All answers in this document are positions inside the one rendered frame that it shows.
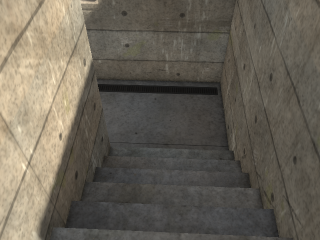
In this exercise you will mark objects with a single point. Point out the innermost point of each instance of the stairs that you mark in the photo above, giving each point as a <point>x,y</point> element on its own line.
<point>143,193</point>

